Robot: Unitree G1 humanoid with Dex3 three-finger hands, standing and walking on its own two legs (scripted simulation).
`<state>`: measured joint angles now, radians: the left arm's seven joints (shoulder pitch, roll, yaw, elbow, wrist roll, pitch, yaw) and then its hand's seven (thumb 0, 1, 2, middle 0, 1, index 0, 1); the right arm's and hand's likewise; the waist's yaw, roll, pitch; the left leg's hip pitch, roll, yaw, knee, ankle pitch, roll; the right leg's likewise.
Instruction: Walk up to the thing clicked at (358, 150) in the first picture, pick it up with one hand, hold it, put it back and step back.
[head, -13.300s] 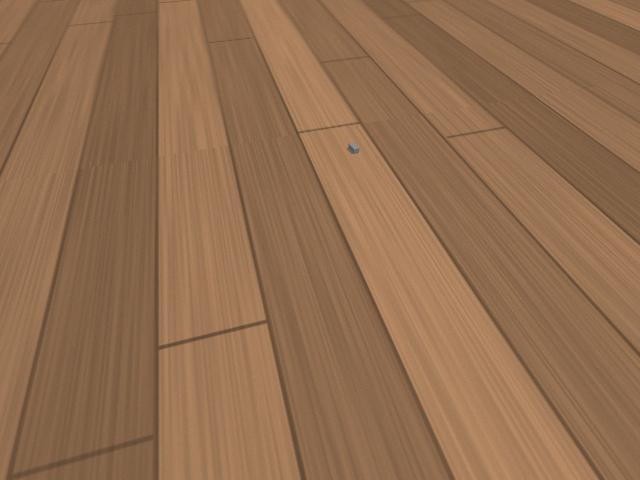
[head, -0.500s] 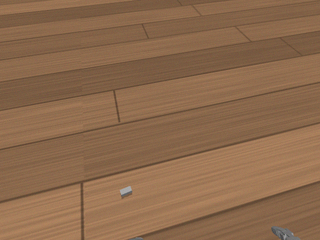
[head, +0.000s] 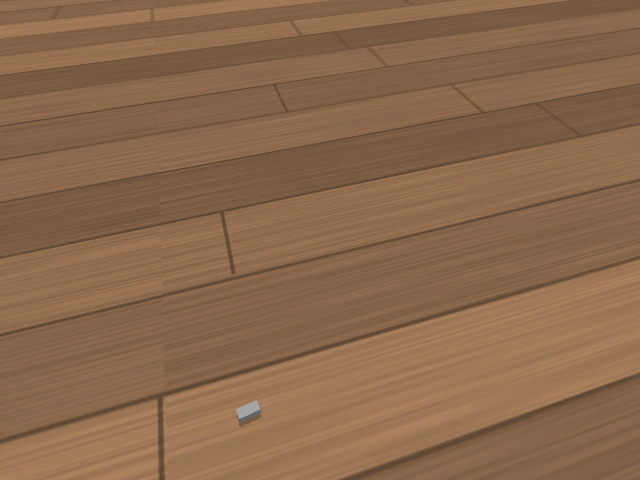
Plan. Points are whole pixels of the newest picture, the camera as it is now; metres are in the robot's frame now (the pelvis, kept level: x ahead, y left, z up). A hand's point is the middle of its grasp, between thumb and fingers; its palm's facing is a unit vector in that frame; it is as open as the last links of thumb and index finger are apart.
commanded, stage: stand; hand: left
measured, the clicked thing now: (248, 411) +0.48 +0.27 -0.76
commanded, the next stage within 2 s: none
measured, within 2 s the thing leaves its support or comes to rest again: neither
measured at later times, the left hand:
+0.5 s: hand out of the picture +0.07 +0.25 -0.15, palm faces -0.02 -0.94 -0.34, open 7.4 cm
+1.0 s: hand out of the picture +0.07 +0.26 -0.15, palm faces -0.02 -0.94 -0.34, open 7.4 cm
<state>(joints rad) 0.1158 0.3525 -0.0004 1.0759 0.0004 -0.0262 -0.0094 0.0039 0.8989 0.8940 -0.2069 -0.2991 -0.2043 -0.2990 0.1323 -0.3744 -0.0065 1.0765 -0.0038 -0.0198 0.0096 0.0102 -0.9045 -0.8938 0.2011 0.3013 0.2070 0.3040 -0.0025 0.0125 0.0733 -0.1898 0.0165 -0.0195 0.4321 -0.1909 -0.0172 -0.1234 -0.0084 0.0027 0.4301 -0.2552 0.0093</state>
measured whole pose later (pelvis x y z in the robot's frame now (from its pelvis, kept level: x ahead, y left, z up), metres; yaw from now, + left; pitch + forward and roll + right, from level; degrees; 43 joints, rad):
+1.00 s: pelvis +0.00 +0.01 +0.01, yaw +0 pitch -2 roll +0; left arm 0.11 0.35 0.00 1.14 0.01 -0.02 -0.01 0.00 0.90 0.89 -0.21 -0.30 -0.20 -0.30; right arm 0.09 -0.35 0.00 1.15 -0.01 -0.01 0.01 0.01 -0.90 -0.89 0.20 0.30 0.21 0.30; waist 0.00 0.01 0.06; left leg -0.16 0.01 -0.02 0.34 -0.14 -0.01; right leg -0.09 -0.01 0.01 0.32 -0.20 0.02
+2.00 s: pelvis +0.01 +0.01 +0.01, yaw +0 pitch -2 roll +0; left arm 0.11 0.35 0.00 1.13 0.01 -0.01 0.00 0.00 0.90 0.89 -0.21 -0.30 -0.20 -0.30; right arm 0.09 -0.35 0.00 1.14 -0.01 -0.01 0.01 0.01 -0.90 -0.89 0.20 0.30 0.21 0.30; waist 0.00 0.00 0.05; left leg -0.15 0.00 -0.02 0.33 -0.15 -0.01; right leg -0.07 -0.02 0.00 0.31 -0.21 0.02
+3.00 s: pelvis +0.01 +0.02 +0.01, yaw +0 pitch -2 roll +0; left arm 0.13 0.35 0.00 1.12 0.01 -0.01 0.00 0.00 0.90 0.89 -0.21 -0.30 -0.20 -0.30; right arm 0.10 -0.35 0.00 1.13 -0.01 -0.01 0.00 0.01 -0.90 -0.89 0.20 0.30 0.21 0.30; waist 0.00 0.00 0.05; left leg -0.15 -0.01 -0.02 0.34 -0.16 0.00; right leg -0.06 -0.03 0.00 0.31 -0.21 0.03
